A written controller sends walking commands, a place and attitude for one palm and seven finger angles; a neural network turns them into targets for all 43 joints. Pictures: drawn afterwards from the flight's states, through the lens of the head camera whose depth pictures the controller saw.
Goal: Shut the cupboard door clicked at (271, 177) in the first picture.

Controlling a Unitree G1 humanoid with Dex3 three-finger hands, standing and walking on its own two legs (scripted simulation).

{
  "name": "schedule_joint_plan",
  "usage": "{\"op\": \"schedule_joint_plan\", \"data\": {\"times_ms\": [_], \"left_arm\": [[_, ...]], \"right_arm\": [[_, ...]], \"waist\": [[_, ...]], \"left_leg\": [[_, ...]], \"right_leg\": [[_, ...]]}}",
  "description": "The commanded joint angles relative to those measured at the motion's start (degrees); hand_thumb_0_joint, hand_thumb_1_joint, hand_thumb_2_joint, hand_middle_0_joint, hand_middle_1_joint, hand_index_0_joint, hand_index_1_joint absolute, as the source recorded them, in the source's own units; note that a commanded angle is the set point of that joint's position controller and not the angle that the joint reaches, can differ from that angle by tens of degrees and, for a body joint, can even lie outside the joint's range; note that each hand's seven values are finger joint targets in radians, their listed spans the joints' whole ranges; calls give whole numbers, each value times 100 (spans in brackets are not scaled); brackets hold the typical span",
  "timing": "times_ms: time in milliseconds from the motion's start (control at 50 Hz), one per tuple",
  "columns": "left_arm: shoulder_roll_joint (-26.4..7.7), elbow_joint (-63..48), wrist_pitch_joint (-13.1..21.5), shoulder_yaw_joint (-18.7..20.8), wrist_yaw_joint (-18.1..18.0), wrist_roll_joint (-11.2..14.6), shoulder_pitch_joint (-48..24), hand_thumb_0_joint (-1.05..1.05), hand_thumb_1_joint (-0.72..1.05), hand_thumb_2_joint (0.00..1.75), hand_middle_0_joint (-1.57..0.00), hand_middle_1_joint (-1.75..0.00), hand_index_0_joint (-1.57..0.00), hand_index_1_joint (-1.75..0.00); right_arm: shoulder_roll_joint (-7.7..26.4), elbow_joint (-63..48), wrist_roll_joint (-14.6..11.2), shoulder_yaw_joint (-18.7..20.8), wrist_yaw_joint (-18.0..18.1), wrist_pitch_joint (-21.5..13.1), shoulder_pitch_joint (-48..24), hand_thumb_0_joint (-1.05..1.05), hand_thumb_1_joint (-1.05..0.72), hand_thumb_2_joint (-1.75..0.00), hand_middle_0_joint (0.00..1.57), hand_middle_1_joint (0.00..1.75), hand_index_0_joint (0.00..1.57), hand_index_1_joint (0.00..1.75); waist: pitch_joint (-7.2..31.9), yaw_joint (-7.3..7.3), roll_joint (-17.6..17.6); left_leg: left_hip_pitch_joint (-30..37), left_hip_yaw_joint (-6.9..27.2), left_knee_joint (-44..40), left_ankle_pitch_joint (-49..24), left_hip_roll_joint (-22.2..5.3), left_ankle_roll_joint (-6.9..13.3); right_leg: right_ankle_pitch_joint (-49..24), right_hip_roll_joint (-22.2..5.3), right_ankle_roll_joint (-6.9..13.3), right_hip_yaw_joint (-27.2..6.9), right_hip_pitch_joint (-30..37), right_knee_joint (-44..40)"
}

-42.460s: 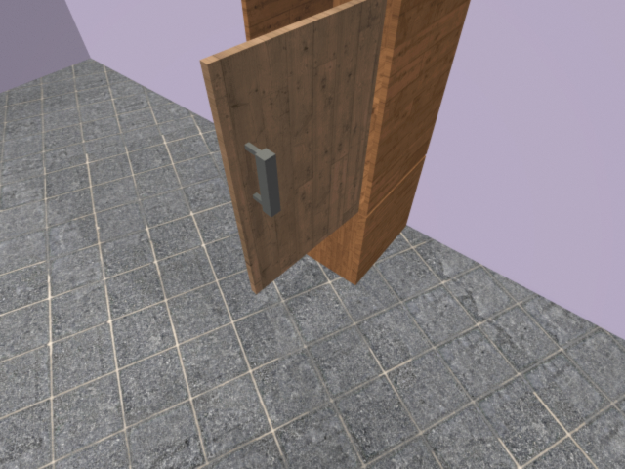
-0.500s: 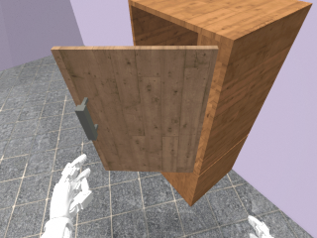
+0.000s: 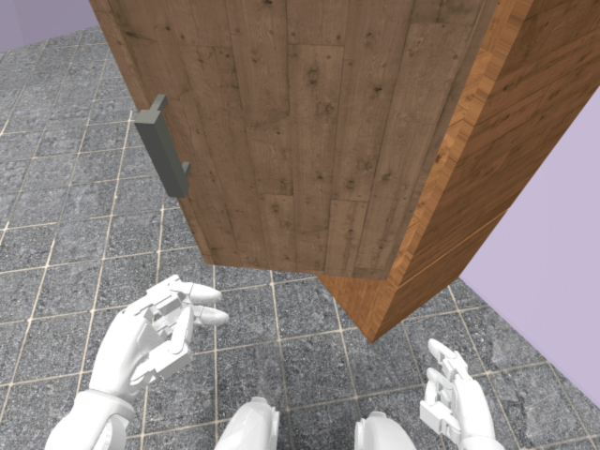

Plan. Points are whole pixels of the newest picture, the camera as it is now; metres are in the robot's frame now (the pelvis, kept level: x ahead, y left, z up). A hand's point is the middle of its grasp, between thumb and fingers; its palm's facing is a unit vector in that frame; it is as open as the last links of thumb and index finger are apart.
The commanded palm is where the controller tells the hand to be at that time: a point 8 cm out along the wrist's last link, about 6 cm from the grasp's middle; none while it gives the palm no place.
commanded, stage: raise the hand and make a fist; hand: left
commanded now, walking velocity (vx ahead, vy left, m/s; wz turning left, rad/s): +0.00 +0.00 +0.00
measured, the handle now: (170, 147) +0.47 +0.22 +0.13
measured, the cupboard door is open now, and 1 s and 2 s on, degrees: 49 49 49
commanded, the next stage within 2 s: bring the fist close to the handle in 1.20 s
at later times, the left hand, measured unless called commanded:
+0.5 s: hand (132, 319) +0.23 +0.20 +0.11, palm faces +0.04 -1.00 -0.06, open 3.1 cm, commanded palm +0.21 +0.24 +0.11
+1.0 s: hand (158, 304) +0.25 +0.18 +0.11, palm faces -0.07 -1.00 -0.02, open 3.1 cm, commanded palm +0.23 +0.24 +0.13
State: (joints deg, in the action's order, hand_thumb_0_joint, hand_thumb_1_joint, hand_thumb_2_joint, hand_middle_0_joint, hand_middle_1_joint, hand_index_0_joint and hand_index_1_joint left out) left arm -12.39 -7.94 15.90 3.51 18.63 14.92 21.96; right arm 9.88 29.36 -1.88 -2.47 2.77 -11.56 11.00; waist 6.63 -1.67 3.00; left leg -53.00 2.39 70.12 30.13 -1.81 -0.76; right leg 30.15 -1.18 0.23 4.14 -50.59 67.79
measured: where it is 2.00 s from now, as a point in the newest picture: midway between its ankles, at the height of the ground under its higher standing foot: outside the picture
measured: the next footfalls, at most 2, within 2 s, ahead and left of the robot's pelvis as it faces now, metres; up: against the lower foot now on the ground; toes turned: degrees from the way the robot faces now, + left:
none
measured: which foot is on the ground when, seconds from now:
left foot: down 0.00-1.00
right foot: down 0.00-1.00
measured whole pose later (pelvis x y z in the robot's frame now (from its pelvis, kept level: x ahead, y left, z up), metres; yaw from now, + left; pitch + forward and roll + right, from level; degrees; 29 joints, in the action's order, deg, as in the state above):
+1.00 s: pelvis +0.03 +0.00 +0.04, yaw +0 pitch +8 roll -1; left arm -15.0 -3.5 10.9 8.8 17.8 18.0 20.2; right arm 15.4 28.5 -2.5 -1.9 3.5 -10.7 16.6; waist 6.0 -0.4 2.7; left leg -37.7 1.5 56.0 26.8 -1.9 -0.9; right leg 26.9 -0.9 0.3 3.5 -35.8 54.3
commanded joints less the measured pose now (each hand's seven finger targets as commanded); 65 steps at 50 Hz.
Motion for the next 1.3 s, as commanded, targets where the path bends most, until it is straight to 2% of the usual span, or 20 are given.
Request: {"op": "schedule_joint_plan", "data": {"times_ms": [0,20,60,120,160,240,320,360,420,520,580,620,720,840,920,1020,1100,1140,1200,1280], "left_arm": [[-880,-1518,-328,1297,-510,276,816,0,90,90,-86,-102,-86,-102],[-986,-1710,-145,1476,-745,298,726,0,90,90,-88,-104,-88,-104],[-708,-1903,372,1277,-1020,299,617,0,90,90,-92,-108,-92,-108],[-461,-1908,1094,635,-976,124,221,0,90,90,-97,-114,-97,-114],[-230,-1517,1233,145,-714,27,270,0,90,90,-101,-118,-101,-118],[-492,-1093,672,94,-190,30,484,0,90,90,-108,-126,-108,-126],[-1330,-1717,281,1184,-479,90,346,0,90,90,-115,-134,-115,-134],[-1126,-2095,367,1276,-735,233,328,0,90,90,-119,-138,-119,-138],[-851,-1956,532,1161,-971,331,209,0,90,90,-124,-144,-124,-144],[-439,-836,243,291,-490,109,104,0,90,90,-130,-150,-130,-150],[-793,-907,-31,434,-174,99,-169,0,90,90,-130,-150,-130,-150],[-1305,-1235,-40,984,-211,176,-411,0,90,90,-130,-150,-130,-150],[-1417,-1690,365,1617,-599,480,-615,0,90,90,-130,-150,-130,-150],[-612,-420,60,673,-196,398,-282,0,90,90,-130,-150,-130,-150],[-1098,-469,-236,924,59,376,-367,0,90,90,-130,-150,-130,-150],[-1532,-1418,381,1636,-431,455,-895,0,90,90,-130,-150,-130,-150],[-938,-1136,683,1137,-570,375,-750,0,90,90,-130,-150,-130,-150],[-742,-683,498,850,-418,324,-520,0,90,90,-130,-150,-130,-150],[-776,-486,84,667,-94,308,-395,0,90,90,-130,-150,-130,-150],[-1093,-871,-81,1053,-66,407,-659,0,90,90,-130,-150,-130,-150]], "right_arm": [[819,-1282,-51,564,155,-116,-281,0,-90,-90,20,30,20,30],[777,-1241,-22,530,170,-114,-309,0,-90,-90,20,30,20,30],[718,-1133,25,513,134,-183,-104,0,-90,-90,20,30,20,30],[862,-963,110,476,50,-305,3,0,-90,-90,20,30,20,30],[982,-877,94,493,25,-374,84,0,-90,-90,20,30,20,30],[1148,-1040,-62,540,97,-396,157,0,-90,-90,20,30,20,30],[1084,-1189,-47,539,183,-243,70,0,-90,-90,20,30,20,30],[951,-1254,-44,493,177,-179,107,0,-90,-90,20,30,20,30],[924,-1185,-4,428,144,-128,161,0,-90,-90,20,30,20,30],[1123,-1091,-52,397,82,-126,264,0,-90,-90,20,30,20,30],[1205,-1178,-90,400,124,-166,273,0,-90,-90,20,30,20,30],[1192,-1183,-63,388,171,-178,220,0,-90,-90,20,30,20,30],[993,-1087,-34,321,174,-202,167,0,-90,-90,20,30,20,30],[1136,-937,-108,360,84,-237,240,0,-90,-90,20,30,20,30],[1226,-1038,-120,407,125,-251,175,0,-90,-90,20,30,20,30],[1085,-1020,-37,382,156,-276,139,0,-90,-90,20,30,20,30],[1038,-884,-58,354,75,-321,152,0,-90,-90,20,30,20,30],[1102,-866,-80,378,63,-304,169,0,-90,-90,20,30,20,30],[1193,-952,-124,392,79,-287,196,0,-90,-90,20,30,20,30],[1182,-1070,-93,380,144,-268,108,0,-90,-90,20,30,20,30]], "waist": [[1656,-318,-538],[1630,-389,-401],[1498,-275,-231],[1089,85,8],[821,302,74],[692,337,-183],[1247,-69,90],[1459,-145,263],[1159,-37,230],[275,362,-165],[522,314,-211],[876,171,-102],[1283,-49,69],[473,227,-343],[570,129,-519],[1032,-27,-247],[777,105,240],[572,197,-56],[496,195,-112],[761,116,-369]], "left_leg": [[1045,-84,-1515,-1350,257,203],[1079,-57,-1531,-1537,243,196],[1250,-19,-1553,-1793,197,155],[1187,46,-1409,-1621,166,168],[1181,96,-1441,-1254,137,151],[1038,115,-1686,-528,172,208],[1411,55,-1929,-983,203,204],[1706,34,-1993,-1410,202,163],[1769,46,-1969,-1643,181,138],[1425,24,-1987,-1046,161,182],[1542,-8,-2043,-1078,185,211],[1681,-51,-2026,-1304,210,222],[1981,-76,-2104,-1884,213,164],[1724,-124,-2145,-1578,223,175],[1662,-149,-2101,-1508,257,201],[1925,-144,-2183,-1757,228,175],[2020,-156,-2230,-1646,220,139],[1873,-167,-2221,-1418,218,168],[1804,-153,-2259,-1309,238,190],[1831,-126,-2248,-1359,246,206]], "right_leg": [[-1011,141,58,-229,1756,-1417],[-1297,202,105,-117,1792,-1275],[-1645,236,131,-13,1543,-1146],[-1392,253,142,27,918,-1030],[-989,234,136,45,595,-1102],[-344,186,104,-127,806,-1566],[-769,229,149,-78,1456,-1547],[-1238,247,165,19,1657,-1461],[-1535,316,163,80,1588,-1489],[-1075,277,99,-30,1289,-1872],[-1095,214,84,-141,1543,-2030],[-1282,197,101,-234,1880,-2046],[-1951,233,126,-189,2357,-1951],[-1736,146,37,-277,2047,-2271],[-1512,27,13,-564,2276,-2465],[-1805,146,73,-361,2436,-2163],[-1713,207,106,-173,2017,-2032],[-1479,187,66,-227,1940,-2169],[-1372,142,50,-290,1998,-2313],[-1285,119,30,-363,2198,-2359]]}}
